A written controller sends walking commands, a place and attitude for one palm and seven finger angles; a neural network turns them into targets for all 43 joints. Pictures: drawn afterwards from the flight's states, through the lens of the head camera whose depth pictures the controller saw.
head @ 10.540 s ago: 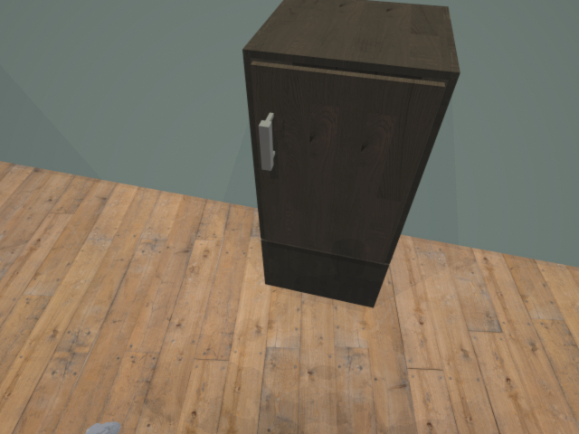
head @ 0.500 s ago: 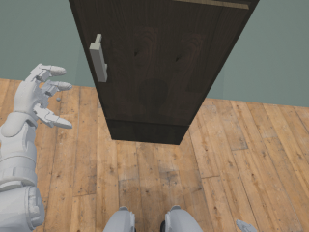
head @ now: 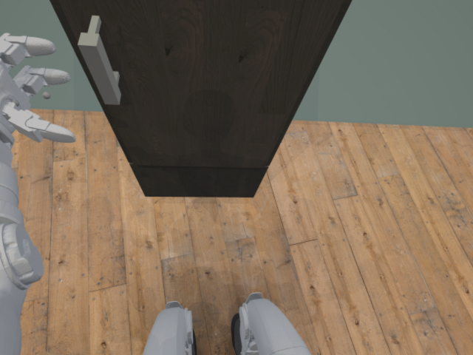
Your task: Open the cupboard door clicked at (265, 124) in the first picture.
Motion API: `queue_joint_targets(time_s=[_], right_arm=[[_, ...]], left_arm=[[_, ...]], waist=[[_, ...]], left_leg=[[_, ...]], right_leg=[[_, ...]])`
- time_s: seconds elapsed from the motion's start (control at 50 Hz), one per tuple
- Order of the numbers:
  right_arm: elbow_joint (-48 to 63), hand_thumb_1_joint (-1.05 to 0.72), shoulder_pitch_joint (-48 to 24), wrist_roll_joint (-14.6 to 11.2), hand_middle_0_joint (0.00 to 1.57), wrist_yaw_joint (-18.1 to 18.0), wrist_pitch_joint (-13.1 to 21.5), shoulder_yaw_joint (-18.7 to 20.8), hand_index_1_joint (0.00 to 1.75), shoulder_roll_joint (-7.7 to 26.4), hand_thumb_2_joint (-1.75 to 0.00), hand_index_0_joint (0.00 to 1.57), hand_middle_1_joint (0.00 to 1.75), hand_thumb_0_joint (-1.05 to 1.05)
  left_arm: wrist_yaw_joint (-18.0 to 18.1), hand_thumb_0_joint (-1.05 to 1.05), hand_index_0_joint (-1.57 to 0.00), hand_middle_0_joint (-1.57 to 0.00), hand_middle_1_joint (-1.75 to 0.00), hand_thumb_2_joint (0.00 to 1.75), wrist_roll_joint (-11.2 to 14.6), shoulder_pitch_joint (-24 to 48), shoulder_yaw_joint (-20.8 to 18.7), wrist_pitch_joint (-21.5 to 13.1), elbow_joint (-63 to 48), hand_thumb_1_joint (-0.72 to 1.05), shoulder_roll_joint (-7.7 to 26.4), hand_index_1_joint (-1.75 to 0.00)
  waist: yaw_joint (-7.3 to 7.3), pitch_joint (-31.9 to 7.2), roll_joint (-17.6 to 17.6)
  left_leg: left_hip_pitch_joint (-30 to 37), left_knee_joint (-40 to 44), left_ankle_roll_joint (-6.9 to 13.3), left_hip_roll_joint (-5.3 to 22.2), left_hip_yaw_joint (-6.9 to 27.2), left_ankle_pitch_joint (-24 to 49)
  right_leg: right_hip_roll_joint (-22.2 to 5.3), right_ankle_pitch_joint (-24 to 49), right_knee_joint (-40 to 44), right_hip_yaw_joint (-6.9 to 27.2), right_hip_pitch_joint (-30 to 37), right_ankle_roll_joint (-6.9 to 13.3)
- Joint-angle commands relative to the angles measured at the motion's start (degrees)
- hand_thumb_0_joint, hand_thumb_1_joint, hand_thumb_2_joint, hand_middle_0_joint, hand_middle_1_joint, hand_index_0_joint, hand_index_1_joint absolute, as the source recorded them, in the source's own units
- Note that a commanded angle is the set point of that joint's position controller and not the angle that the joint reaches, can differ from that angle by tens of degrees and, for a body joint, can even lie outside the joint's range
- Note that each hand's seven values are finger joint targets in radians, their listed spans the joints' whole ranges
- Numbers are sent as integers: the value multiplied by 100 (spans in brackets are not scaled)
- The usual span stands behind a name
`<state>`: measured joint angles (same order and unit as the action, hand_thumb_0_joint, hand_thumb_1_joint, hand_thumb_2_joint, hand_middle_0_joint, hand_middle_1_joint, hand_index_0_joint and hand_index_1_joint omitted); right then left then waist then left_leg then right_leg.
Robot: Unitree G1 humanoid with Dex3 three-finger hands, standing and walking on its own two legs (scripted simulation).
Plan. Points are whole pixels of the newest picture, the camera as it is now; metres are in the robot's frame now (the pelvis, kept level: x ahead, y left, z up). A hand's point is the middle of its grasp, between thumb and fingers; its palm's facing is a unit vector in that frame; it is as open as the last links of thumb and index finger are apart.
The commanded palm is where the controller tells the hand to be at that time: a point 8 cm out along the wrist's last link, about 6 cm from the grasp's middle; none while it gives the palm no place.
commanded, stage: move the hooked fingers beside the handle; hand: left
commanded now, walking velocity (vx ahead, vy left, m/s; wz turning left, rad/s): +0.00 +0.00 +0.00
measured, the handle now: (104, 62) +0.57 +0.18 +0.07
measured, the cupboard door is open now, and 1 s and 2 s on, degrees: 0 0 0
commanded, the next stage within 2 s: slide the fingers in behind the handle in 0.94 s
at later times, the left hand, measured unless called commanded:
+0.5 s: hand (41, 89) +0.52 +0.26 +0.07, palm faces -0.03 -1.00 -0.03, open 14.0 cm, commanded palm +0.50 +0.29 +0.07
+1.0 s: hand (52, 92) +0.52 +0.25 +0.06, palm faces -0.04 -1.00 -0.03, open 14.0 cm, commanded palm +0.50 +0.28 +0.07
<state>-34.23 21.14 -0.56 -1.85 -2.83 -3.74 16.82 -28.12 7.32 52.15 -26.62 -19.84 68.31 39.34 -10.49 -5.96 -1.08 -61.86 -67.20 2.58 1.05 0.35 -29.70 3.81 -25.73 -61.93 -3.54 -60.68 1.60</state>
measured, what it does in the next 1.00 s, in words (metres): stands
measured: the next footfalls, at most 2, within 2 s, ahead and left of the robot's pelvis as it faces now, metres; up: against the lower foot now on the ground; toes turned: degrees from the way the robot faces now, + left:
none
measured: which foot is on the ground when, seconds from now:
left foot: down 0.00-1.00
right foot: down 0.00-1.00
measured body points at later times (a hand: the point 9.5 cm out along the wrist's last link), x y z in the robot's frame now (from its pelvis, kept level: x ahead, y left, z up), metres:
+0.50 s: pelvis +0.01 +0.01 +0.00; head +0.17 +0.05 +0.42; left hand +0.51 +0.31 +0.07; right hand +0.00 -0.25 -0.10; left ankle +0.01 +0.09 -0.65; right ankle +0.03 -0.11 -0.65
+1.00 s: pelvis +0.01 +0.01 +0.00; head +0.16 +0.04 +0.42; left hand +0.51 +0.30 +0.07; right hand +0.01 -0.25 -0.10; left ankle +0.01 +0.09 -0.65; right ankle +0.03 -0.11 -0.65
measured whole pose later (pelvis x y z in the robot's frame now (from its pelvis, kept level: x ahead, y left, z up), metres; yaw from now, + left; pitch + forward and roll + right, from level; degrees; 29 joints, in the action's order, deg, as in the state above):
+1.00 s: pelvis +0.01 +0.01 +0.00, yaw +0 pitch +25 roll -5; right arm -32.7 21.9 0.3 -0.5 -6.2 -4.3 15.5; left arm -24.0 5.1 52.4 -25.7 -20.2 68.7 38.2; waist -11.3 -5.9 -1.8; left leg -61.6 -66.6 3.4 0.9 0.2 -29.9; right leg 3.7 -25.5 -60.4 -3.2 -60.0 0.7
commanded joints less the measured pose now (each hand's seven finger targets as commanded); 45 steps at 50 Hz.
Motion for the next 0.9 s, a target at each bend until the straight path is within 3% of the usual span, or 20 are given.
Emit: queue_joint_targets(time_s=[0.0,0.04,0.08,0.14,0.18,0.28,0.32,0.36,0.38,0.44,0.5,0.52,0.54,0.62,0.64,0.68,0.74,0.76,0.82,0.88], right_arm=[[263,-90,1029,4,20,-63,50,381,30,1094,-90,20,30,0],[227,-90,1074,22,20,-72,50,357,30,1102,-90,20,30,0],[188,-90,1113,28,20,-76,45,347,30,1134,-90,20,30,0],[263,-90,1209,64,20,-39,6,346,30,1141,-90,20,30,0],[269,-90,1239,74,20,19,-59,370,30,1120,-90,20,30,0],[368,-90,1221,51,20,25,-162,391,30,1133,-90,20,30,0],[364,-90,1199,38,20,24,-155,387,30,1119,-90,20,30,0],[314,-90,1217,70,20,14,-151,408,30,1126,-90,20,30,0],[316,-90,1215,72,20,29,-142,423,30,1103,-90,20,30,0],[223,-90,1201,76,20,61,-152,428,30,1065,-90,20,30,0],[130,-90,1204,65,20,72,-196,446,30,1091,-90,20,30,0],[134,-90,1228,60,20,63,-214,445,30,1106,-90,20,30,0],[152,-90,1236,56,20,52,-219,440,30,1107,-90,20,30,0],[204,-90,1165,70,20,29,-221,427,30,1111,-90,20,30,0],[215,-90,1160,85,20,19,-202,423,30,1113,-90,20,30,0],[229,-90,1162,128,20,37,-186,462,30,1107,-90,20,30,0],[205,-90,1126,142,20,81,-186,465,30,1043,-90,20,30,0],[187,-90,1140,143,20,91,-201,474,30,1061,-90,20,30,0],[223,-90,1087,81,20,77,-245,412,30,1073,-90,20,30,0],[311,-90,1103,54,20,38,-273,381,30,1085,-90,20,30,0]], left_arm=[[56,0,-30,-30,-120,30,48,2472,-107,-268,-1109,-50,1660,-120],[96,0,-30,-30,-120,30,50,2789,-117,-304,-962,-50,1699,-120],[138,0,-30,-30,-120,30,13,3097,-294,-338,-959,-50,2032,-120],[130,0,-30,-30,-120,30,-48,2635,-380,-365,-983,-50,2092,-120],[109,0,-30,-30,-120,30,-94,2250,-270,-317,-998,-50,1860,-120],[94,0,-30,-30,-120,30,29,2134,-445,-165,-1053,-50,1947,-120],[131,0,-30,-30,-120,30,45,2362,-407,-243,-1261,-50,1928,-120],[208,0,-30,-30,-120,30,8,2672,-565,-456,-1632,-50,2192,-120],[235,0,-30,-30,-120,30,10,2580,-512,-531,-1728,-50,2060,-120],[244,0,-30,-30,-120,30,52,2572,-209,-637,-1750,-50,1626,-120],[167,0,-30,-30,-120,30,64,2244,123,-410,-1184,-50,1096,-120],[147,0,-30,-30,-120,30,58,2153,171,-305,-1005,-50,1029,-120],[121,0,-30,-30,-120,30,77,2117,233,-251,-916,-50,924,-120],[252,0,-30,-30,-120,30,23,2366,324,-212,-843,-50,875,-120],[314,0,-30,-30,-120,30,42,2580,167,-339,-1059,-50,1073,-120],[426,0,-30,-30,-120,30,31,2752,-154,-623,-1659,-50,1468,-120],[528,0,-30,-30,-120,30,53,2844,-47,-834,-1901,-50,1263,-120],[549,0,-30,-30,-120,30,25,2730,-166,-817,-1832,-50,1383,-120],[531,0,-30,-30,-120,30,-75,2304,-57,-478,-997,-50,1299,-120],[467,0,-30,-30,-120,30,-168,2168,-80,-291,-834,-50,1468,-120]], waist=[[-62,-2908,-912],[-197,-2768,-816],[-225,-2925,-926],[-21,-3286,-1233],[56,-3380,-1425],[17,-3095,-760],[-20,-3012,-887],[-7,-3234,-1097],[17,-3395,-1276],[-35,-3239,-1572],[-135,-2842,-1342],[-154,-2722,-1092],[-149,-2675,-1169],[-226,-2386,-899],[-181,-2449,-1097],[-22,-3225,-1454],[-64,-3397,-1550],[-14,-3496,-1469],[-91,-2825,-986],[-49,-2720,-923]], left_leg=[[1997,653,-20,77,360,2450],[1876,579,-3,94,402,2384],[1801,527,-2,95,408,2297],[2212,601,-66,87,460,2731],[2611,631,-128,127,489,3111],[2041,700,-23,109,401,2725],[2037,726,-22,99,388,2581],[2358,706,-62,124,457,2817],[2613,711,-90,121,475,2967],[3153,725,-198,173,585,3412],[3181,811,-227,208,672,3309],[3026,838,-190,202,657,3178],[3055,829,-189,191,677,3269],[2656,862,-157,157,656,2635],[2769,837,-196,161,677,2781],[3275,748,-319,175,735,3447],[3643,695,-412,219,816,3959],[3614,697,-398,221,800,3954],[2738,796,-219,145,630,3006],[2410,831,-128,96,517,2691]], right_leg=[[-60,1695,656,305,1270,-27],[-34,1594,610,276,1089,-13],[-35,1535,610,320,1145,-37],[-32,1723,519,239,1190,26],[-34,1811,541,182,1008,18],[-6,1900,643,218,1430,-35],[-7,1785,685,241,1372,-31],[2,1830,626,231,1308,-5],[9,1833,631,228,1242,1],[27,1742,655,131,813,34],[22,1497,763,47,526,16],[23,1490,777,34,585,12],[18,1494,760,20,492,31],[-10,1247,761,26,394,18],[-12,1285,702,27,361,54],[-17,1517,604,62,537,61],[6,1623,568,24,457,53],[13,1670,584,41,603,35],[1,1506,675,70,846,8],[-15,1547,706,118,1031,9]])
